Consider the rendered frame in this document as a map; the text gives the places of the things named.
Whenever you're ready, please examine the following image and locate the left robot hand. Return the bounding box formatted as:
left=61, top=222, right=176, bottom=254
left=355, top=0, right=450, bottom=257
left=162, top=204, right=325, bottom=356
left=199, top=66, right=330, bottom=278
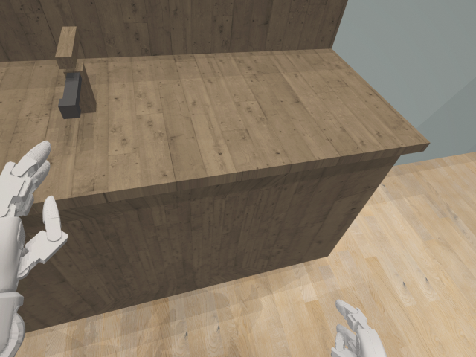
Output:
left=0, top=141, right=68, bottom=293

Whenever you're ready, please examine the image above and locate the right robot hand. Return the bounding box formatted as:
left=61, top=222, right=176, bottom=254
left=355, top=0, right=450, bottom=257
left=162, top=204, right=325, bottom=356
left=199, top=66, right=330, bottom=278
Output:
left=331, top=299, right=387, bottom=357

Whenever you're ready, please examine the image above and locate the tap lever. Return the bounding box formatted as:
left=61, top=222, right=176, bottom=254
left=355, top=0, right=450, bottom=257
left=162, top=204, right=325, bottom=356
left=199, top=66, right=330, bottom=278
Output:
left=58, top=72, right=82, bottom=119

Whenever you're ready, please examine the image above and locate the counter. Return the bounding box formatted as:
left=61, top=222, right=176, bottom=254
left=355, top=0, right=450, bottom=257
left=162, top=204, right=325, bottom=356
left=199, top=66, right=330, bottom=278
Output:
left=0, top=0, right=430, bottom=333

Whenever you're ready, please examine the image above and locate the robot left forearm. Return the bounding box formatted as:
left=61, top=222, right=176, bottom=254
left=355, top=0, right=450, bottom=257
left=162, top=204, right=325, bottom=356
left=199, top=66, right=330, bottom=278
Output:
left=0, top=292, right=25, bottom=357

